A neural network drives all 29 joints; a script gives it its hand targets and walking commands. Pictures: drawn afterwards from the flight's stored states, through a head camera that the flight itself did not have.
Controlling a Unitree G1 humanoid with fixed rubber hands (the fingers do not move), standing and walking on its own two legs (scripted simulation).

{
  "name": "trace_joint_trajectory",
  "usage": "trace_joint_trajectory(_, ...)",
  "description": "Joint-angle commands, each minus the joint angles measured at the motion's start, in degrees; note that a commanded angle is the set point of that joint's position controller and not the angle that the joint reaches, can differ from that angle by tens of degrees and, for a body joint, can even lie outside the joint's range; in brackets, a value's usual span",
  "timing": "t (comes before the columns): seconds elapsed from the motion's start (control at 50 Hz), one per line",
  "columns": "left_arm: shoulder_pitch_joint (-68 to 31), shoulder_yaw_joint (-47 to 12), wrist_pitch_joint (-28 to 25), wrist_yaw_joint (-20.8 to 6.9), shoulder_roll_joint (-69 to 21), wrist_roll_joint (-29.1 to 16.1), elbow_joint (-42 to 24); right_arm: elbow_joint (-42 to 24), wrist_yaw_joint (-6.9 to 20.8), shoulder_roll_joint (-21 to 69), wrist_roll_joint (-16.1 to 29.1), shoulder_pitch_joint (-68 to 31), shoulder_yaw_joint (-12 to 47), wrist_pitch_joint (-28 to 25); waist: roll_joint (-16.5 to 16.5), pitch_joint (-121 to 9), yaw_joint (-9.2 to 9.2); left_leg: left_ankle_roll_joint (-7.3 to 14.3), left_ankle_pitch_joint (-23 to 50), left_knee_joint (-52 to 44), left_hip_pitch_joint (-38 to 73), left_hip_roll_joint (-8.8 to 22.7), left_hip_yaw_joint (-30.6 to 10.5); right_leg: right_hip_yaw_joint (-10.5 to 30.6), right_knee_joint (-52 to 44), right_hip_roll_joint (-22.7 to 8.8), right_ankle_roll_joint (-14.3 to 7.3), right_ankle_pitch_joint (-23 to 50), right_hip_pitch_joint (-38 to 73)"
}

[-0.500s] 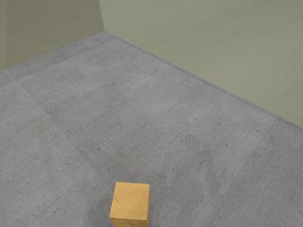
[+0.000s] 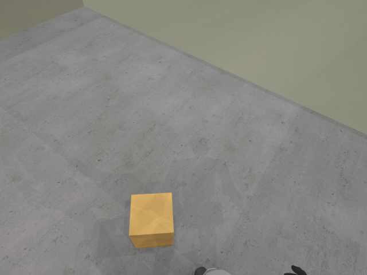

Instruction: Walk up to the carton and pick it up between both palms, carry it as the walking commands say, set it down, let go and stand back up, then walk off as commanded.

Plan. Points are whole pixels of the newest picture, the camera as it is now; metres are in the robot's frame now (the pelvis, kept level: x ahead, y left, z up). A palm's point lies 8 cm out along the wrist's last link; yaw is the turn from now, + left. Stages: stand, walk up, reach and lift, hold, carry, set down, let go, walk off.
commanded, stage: walk off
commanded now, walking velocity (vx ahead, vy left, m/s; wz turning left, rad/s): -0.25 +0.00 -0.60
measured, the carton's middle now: (153, 221) +0.41 +0.13 -0.64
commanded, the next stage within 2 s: none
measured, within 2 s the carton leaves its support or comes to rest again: neither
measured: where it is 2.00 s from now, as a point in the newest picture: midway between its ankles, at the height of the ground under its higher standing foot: outside the picture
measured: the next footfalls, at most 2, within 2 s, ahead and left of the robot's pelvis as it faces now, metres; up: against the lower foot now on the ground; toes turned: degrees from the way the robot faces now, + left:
right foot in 0.46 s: -0.20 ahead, -0.09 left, +0.00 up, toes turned -22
left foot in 0.96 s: -0.19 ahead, +0.19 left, +0.00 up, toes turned -36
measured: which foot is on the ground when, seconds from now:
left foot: down 0.00-0.46, up 0.48-0.94, down 0.96-1.00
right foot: up 0.00-0.44, down 0.46-0.96, up 0.98-1.00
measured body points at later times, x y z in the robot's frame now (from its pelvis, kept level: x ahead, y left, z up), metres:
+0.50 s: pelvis -0.16 +0.02 -0.01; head -0.13 -0.01 +0.44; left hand +0.03 +0.25 -0.13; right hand -0.16 -0.27 -0.15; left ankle -0.02 +0.11 -0.72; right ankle -0.23 -0.07 -0.74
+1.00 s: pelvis -0.26 +0.12 +0.00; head -0.21 +0.11 +0.45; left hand -0.01 +0.29 -0.13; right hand -0.32 -0.18 -0.10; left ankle -0.23 +0.22 -0.73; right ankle -0.25 -0.06 -0.71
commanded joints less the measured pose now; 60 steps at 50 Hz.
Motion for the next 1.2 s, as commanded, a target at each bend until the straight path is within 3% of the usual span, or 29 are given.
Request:
trace_joint_trajectory(0.0, 2.6, 1.3, 0.2, 0.5, 4.0, 1.2, -3.6, -4.6, 0.0, -14.1, -2.1, 3.0, -2.8, 0.3, 15.3, -4.8, -2.45, 12.6, 15.2, -16.3, -4.5, 30.0, -20.4, -5.2, 30.5, 1.8, 2.3, -28.4, -7.2)
trace_joint_trajectory(0.02, 1.9, 1.9, 0.7, 0.2, 4.7, 1.4, -3.5, -5.8, 0.3, -9.9, -2.5, 0.2, -1.5, 0.2, 9.5, -2.6, -0.59, 12.9, 21.1, -15.2, -10.5, 26.3, -15.9, -2.4, 40.9, 0.2, 1.5, -26.6, -3.4)
trace_joint_trajectory(0.04, 4.7, 2.2, 1.1, -0.1, 4.6, 1.0, -2.7, -7.0, 0.5, -7.9, -2.3, -4.2, -0.7, 0.1, 7.1, -1.7, 2.65, 10.7, 22.1, -13.7, -12.5, 21.6, -9.3, -2.6, 46.6, 0.3, 1.2, -22.2, -2.6)
trace_joint_trajectory(0.06, 7.2, 2.6, 1.4, -0.4, 5.3, 0.8, -1.9, -8.5, 0.7, -7.7, -2.5, -7.2, -0.5, 0.1, 8.1, -2.2, 4.21, 8.5, 21.8, -12.1, -10.3, 17.9, -4.7, -4.2, 49.8, 0.1, 1.6, -18.4, -3.2)
trace_joint_trajectory(0.1, 8.1, 2.7, 1.6, -1.2, 5.9, 0.9, -2.0, -10.0, 0.8, -6.9, -2.3, -5.9, -0.4, 0.1, 11.4, -3.3, 2.26, 8.9, 24.6, -9.7, -4.8, 15.2, -0.8, -6.5, 54.3, 0.1, 3.4, -15.0, -5.6)
trace_joint_trajectory(0.18, 1.8, 2.1, 1.6, -2.0, 5.0, 0.1, -5.6, -9.3, 0.4, -8.3, -1.7, 2.9, -1.1, -0.1, 12.1, -4.3, -3.18, 11.2, 25.1, -7.2, 9.1, 17.3, -1.8, -8.1, 44.5, -1.3, 5.9, -15.0, -10.7)
trace_joint_trajectory(0.22, 1.2, 1.8, 1.8, -2.1, 4.4, -0.3, -6.6, -8.8, 0.4, -9.0, -1.9, 5.3, -1.4, -0.2, 13.3, -5.7, -4.41, 11.7, 23.9, -7.1, 12.7, 19.1, -3.0, -8.9, 38.2, -2.0, 5.9, -18.4, -9.0)
trace_joint_trajectory(0.32, 2.1, 0.9, 1.9, -2.9, 3.0, -1.3, -8.3, -8.6, 1.1, -10.2, -3.0, 4.9, -2.2, -0.2, 16.2, -7.7, -4.30, 11.5, 18.4, -7.5, 9.6, 20.4, -0.9, -13.0, 20.8, -4.3, 3.4, -24.5, 1.7)
trace_joint_trajectory(0.4, 7.6, 0.8, 1.6, -4.1, 3.2, -1.5, -7.4, -8.2, 1.5, -11.9, -2.3, 3.3, -3.3, 0.1, 15.3, -9.3, -1.00, 9.0, 16.7, -7.3, 4.1, 21.8, 1.5, -15.0, 5.6, -5.1, -0.9, -17.6, 11.6)
trace_joint_trajectory(0.42, 9.8, 1.0, 1.2, -4.1, 3.7, -1.1, -6.6, -8.3, 1.8, -11.8, -1.7, 2.7, -3.3, 0.1, 12.5, -9.0, 0.74, 6.2, 14.3, -4.7, -1.3, 21.2, 4.1, -14.8, -2.5, -5.5, -1.8, -10.5, 17.2)
trace_joint_trajectory(0.44, 8.9, 1.1, 0.9, -3.7, 5.4, -0.1, -6.8, -7.8, 2.5, -9.8, -1.1, 5.0, -2.9, -0.1, 4.1, -6.1, 0.14, 1.7, 4.5, 2.6, -9.1, 18.1, 8.5, -9.2, -10.0, -8.1, -2.1, -6.5, 20.2)
trace_joint_trajectory(0.46, 7.8, 1.5, 0.4, -3.4, 10.5, 0.1, -8.8, -8.8, 3.7, -5.3, -1.4, 7.2, -1.6, 0.2, -14.2, -4.6, -0.67, -2.8, -20.8, 18.9, -25.6, 10.2, 13.9, 11.5, -13.8, -24.7, -5.2, -2.7, 22.7)
trace_joint_trajectory(0.48, 9.8, 3.3, 0.6, -2.9, 17.4, 0.2, -9.7, -13.7, 2.6, -6.0, -2.2, -5.4, -1.9, 1.5, -16.5, -0.4, 5.74, -3.2, -24.0, 29.0, -24.4, 6.1, 4.3, 17.1, -16.3, -32.1, -13.2, 9.9, 4.0)
trace_joint_trajectory(0.5, 5.6, 2.6, 0.4, -2.4, 14.5, 0.8, -9.7, -13.3, 2.6, -6.3, -1.7, -6.0, -1.9, 2.4, -10.5, 2.6, 2.28, -2.8, -17.5, 35.1, -21.6, 7.1, 0.9, 11.4, -15.7, -27.4, -12.3, 5.9, 0.2)
trace_joint_trajectory(0.54, -4.7, 1.7, 0.4, -1.4, 11.7, 1.2, -12.1, -9.9, 3.4, -7.5, -1.1, 1.8, -2.5, 2.1, -8.1, 0.6, -3.86, -1.8, -6.4, 41.6, -19.8, 5.1, 0.3, 3.1, -12.2, -18.2, -8.1, 6.6, 1.6)
trace_joint_trajectory(0.58, -3.7, 1.1, -0.1, -1.0, 8.8, 0.0, -12.8, -8.2, 3.6, -8.0, -2.0, 4.7, -3.0, 1.6, -6.3, -3.3, -3.07, -2.4, -2.8, 46.2, -19.7, 3.5, 0.9, 1.7, -9.3, -16.1, -8.5, 13.0, 6.1)
trace_joint_trajectory(0.64, 1.7, 1.3, -0.8, -1.0, 8.6, -0.4, -11.6, -9.7, 3.5, -6.5, -1.9, 2.6, -2.6, 1.6, -6.7, -4.3, -0.90, -3.1, -3.0, 45.8, -22.1, 2.8, 0.4, 4.3, -7.4, -16.4, -9.6, 16.8, 11.9)
trace_joint_trajectory(0.74, 5.7, 1.8, -1.0, -0.8, 10.0, 0.1, -11.7, -11.6, 3.1, -6.0, -0.9, 0.4, -2.0, 1.9, -9.7, -6.0, 1.75, -3.7, -9.0, 27.3, -18.7, 1.1, 0.2, 12.1, -8.3, -16.6, -9.5, 14.9, 18.5)
trace_joint_trajectory(0.84, 2.8, 2.4, -0.4, -1.9, 11.1, 0.5, -12.5, -11.5, 2.3, -5.8, 0.5, 3.5, -1.9, 1.4, -10.8, -8.8, -0.08, -2.4, -12.3, 13.4, -5.9, -1.4, -0.4, 16.4, -10.5, -15.6, -9.2, 17.5, 14.5)
trace_joint_trajectory(0.9, -0.1, 2.4, -0.5, -2.4, 11.1, -0.4, -12.8, -9.3, 1.7, -6.4, 0.7, 9.4, -2.4, 0.9, -10.1, -10.4, -2.74, -0.4, -5.2, -3.1, 5.0, -1.8, -0.4, 17.5, -12.4, -13.7, -5.3, 10.9, 9.5)
trace_joint_trajectory(0.92, 0.8, 2.0, -0.9, -2.3, 9.9, -0.8, -12.7, -8.5, 1.1, -7.8, 0.3, 11.3, -2.9, 0.5, -7.6, -10.5, -3.32, 0.2, -1.2, -10.9, 12.0, -0.2, 0.5, 15.0, -11.6, -11.0, -2.2, 3.7, 4.4)
trace_joint_trajectory(0.94, 3.8, 1.6, -1.2, -2.2, 6.7, -0.7, -12.3, -9.2, 0.7, -11.2, -0.5, 9.8, -3.6, 0.2, 3.6, -9.6, -1.98, 1.6, -6.2, -15.9, 16.2, 9.6, -9.1, 9.6, -2.5, -5.0, 0.6, -9.7, -3.5)
trace_joint_trajectory(0.96, 4.3, 1.4, -1.2, -1.5, 3.8, -0.6, -13.3, -13.5, 1.5, -17.3, -0.9, 2.4, -4.2, 0.2, 18.7, -7.3, -1.53, 8.9, 2.0, -17.5, 7.1, 26.9, -20.5, -2.7, 16.6, 5.7, 3.2, -21.9, -11.0)
trace_joint_trajectory(0.98, -0.7, 2.5, -0.6, -1.2, 8.4, 1.2, -13.5, -14.0, 2.4, -14.7, -2.2, 0.9, -3.3, 0.5, 14.2, -4.4, -3.64, 13.3, 10.2, -16.9, -5.7, 29.5, -18.0, -2.6, 32.4, 1.0, 2.9, -25.4, -8.4)
trace_joint_trajectory(1.0, 1.0, 3.1, 0.1, -1.6, 8.0, 0.8, -12.5, -15.0, 2.7, -10.0, -2.2, -4.6, -1.6, 0.3, 10.4, -2.6, 0.42, 11.4, 14.0, -15.8, -10.8, 24.1, -11.3, -0.9, 41.3, 1.3, 1.8, -22.1, -4.6)
trace_joint_trajectory(1.02, 4.3, 3.1, 0.5, -2.2, 7.8, 0.5, -10.9, -16.2, 2.6, -8.1, -2.3, -10.2, -0.9, 0.2, 10.4, -1.5, 3.44, 8.0, 16.2, -14.2, -12.6, 19.0, -4.8, -1.7, 46.4, 1.3, 1.2, -17.8, -3.3)
trace_joint_trajectory(1.04, 6.9, 3.3, 0.8, -2.7, 8.0, 0.3, -9.8, -17.0, 2.3, -7.9, -2.4, -11.5, -0.8, 0.0, 12.6, -2.5, 3.91, 6.7, 17.6, -12.7, -9.7, 16.2, -1.4, -2.9, 50.2, 1.4, 1.4, -14.6, -4.1)
trace_joint_trajectory(1.1, 6.5, 2.9, 0.8, -3.2, 7.9, 0.2, -9.4, -16.6, 1.6, -7.3, -1.5, -5.3, -0.8, -0.2, 13.2, -3.0, -0.18, 9.0, 21.9, -9.6, 1.0, 15.2, 0.9, -5.9, 51.8, 0.6, 4.6, -12.1, -9.3)
trace_joint_trajectory(1.18, 1.3, 1.9, 1.1, -3.2, 6.1, -0.6, -11.3, -14.1, 1.1, -9.7, -1.6, 3.7, -1.6, -0.5, 13.9, -4.3, -4.94, 11.0, 26.9, -6.5, 14.0, 18.5, -1.2, -7.2, 38.6, -0.7, 6.5, -16.1, -12.1)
